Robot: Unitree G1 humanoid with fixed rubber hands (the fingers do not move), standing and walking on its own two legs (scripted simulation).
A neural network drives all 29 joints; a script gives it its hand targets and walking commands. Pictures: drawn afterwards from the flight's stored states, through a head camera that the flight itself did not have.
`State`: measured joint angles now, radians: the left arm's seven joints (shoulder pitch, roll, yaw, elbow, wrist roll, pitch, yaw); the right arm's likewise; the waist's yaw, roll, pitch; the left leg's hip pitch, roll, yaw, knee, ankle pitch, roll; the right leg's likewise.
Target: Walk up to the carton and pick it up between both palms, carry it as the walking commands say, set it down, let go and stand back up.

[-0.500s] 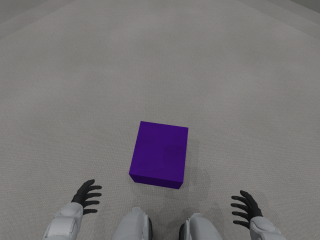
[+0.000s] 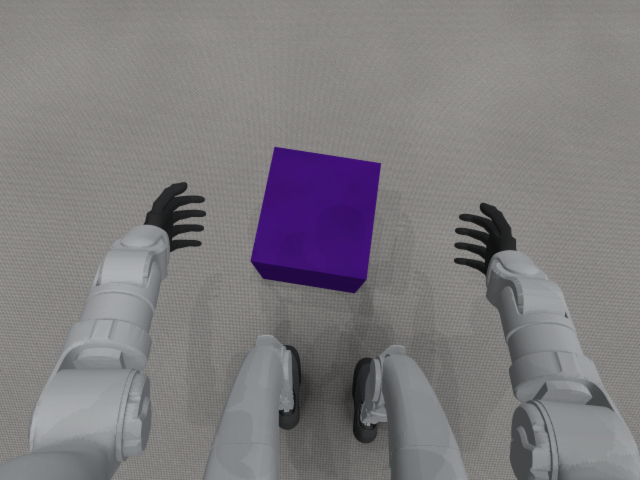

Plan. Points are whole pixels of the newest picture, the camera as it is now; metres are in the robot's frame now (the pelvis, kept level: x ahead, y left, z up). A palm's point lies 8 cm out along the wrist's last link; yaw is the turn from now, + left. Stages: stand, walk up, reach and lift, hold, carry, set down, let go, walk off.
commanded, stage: reach and lift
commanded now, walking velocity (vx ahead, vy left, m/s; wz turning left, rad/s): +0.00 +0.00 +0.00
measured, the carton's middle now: (317, 225) +0.56 +0.03 -0.56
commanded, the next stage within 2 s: none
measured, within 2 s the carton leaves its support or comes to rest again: neither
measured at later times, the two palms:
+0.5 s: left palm (171, 144) +0.53 +0.25 -0.11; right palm (476, 174) +0.50 -0.20 -0.11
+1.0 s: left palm (192, 178) +0.53 +0.25 -0.23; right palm (446, 200) +0.51 -0.20 -0.23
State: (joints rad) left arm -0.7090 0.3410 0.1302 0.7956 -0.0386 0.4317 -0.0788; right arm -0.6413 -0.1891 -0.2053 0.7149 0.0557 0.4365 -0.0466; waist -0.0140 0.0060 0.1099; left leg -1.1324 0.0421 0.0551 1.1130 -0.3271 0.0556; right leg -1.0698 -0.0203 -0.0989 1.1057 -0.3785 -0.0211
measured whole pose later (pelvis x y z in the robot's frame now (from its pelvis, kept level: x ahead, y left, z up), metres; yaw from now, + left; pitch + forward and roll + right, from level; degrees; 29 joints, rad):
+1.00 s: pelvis +0.00 +0.00 -0.12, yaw -2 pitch +47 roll -3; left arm -1.27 0.52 0.24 1.08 -0.09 0.14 -0.14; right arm -1.14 -0.25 -0.29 0.85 0.10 0.19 -0.10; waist -0.01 -0.02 -0.02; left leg -1.93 0.06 0.07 1.48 -0.39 0.07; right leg -1.88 -0.03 -0.08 1.50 -0.45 -0.03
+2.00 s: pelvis -0.03 +0.00 -0.31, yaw -3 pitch +34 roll -3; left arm -1.52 0.57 0.01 1.24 -0.33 0.05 0.02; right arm -1.46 -0.37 -0.06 1.12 0.33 0.07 -0.15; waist 0.00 -0.06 0.44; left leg -2.30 0.12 0.06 2.20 -0.50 0.12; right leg -2.23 -0.04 -0.09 2.22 -0.58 -0.05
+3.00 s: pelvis -0.03 +0.00 -0.31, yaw -1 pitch +34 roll -4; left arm -1.60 0.49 -0.16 1.29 -0.36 0.04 0.01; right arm -1.48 -0.29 -0.11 1.19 0.30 0.00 -0.18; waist 0.01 -0.04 0.44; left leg -2.29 0.05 0.04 2.16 -0.47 0.10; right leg -2.19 -0.01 -0.06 2.20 -0.59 -0.01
